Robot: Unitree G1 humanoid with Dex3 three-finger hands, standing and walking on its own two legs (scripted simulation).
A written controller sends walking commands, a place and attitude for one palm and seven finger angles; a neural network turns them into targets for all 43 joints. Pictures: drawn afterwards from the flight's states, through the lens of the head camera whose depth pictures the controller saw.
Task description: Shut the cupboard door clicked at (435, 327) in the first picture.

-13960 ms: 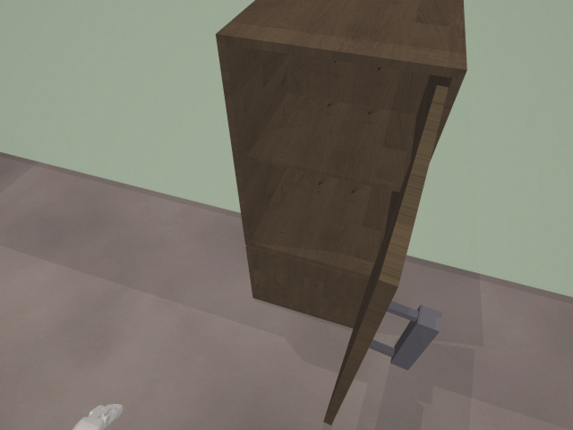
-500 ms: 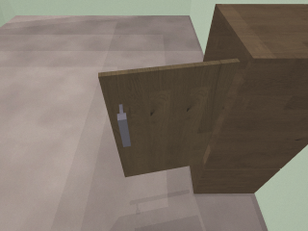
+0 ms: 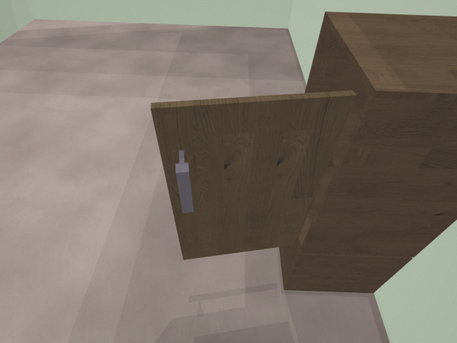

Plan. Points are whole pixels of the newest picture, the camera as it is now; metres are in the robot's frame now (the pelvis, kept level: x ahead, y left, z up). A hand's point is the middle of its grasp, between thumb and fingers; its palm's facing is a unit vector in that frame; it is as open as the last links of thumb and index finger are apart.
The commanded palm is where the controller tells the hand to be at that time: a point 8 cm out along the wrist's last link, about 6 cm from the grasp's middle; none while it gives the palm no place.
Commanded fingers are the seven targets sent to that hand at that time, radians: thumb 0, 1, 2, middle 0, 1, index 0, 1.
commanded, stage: shuffle to correct the standing spot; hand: left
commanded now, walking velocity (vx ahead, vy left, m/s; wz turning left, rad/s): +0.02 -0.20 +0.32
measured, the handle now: (184, 181) +0.43 +0.12 +0.03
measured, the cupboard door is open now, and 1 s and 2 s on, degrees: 100 100 100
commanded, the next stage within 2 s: come to a stop and stand still in 0.74 s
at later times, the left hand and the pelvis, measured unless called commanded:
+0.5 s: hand out of the picture -0.03 +0.09 -0.21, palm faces +0.22 -0.97 -0.11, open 7.4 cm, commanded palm none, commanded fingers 0.00 0.90 0.90 -0.20 -0.30 -0.20 -0.30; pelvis +0.02 -0.05 -0.02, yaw +10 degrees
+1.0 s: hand out of the picture +0.04 +0.04 -0.18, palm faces +0.21 -0.95 -0.22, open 7.4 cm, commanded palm none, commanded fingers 0.00 0.90 0.90 -0.20 -0.30 -0.20 -0.30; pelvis +0.04 -0.15 -0.01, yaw +11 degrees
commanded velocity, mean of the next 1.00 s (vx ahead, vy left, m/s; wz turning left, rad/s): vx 0.00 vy -0.10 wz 0.11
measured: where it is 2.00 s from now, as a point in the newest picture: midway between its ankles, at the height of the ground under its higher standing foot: outside the picture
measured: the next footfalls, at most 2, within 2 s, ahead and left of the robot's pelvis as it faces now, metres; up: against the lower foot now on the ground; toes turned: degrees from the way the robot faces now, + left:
left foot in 0.50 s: +0.05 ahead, +0.05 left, +0.00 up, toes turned +17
right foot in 0.88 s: +0.06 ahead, -0.28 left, +0.00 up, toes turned +9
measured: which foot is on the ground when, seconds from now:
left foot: down 0.00-0.24, up 0.26-0.48, down 0.50-0.88, up 0.90-1.00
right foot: down 0.00-0.52, up 0.54-0.86, down 0.88-1.00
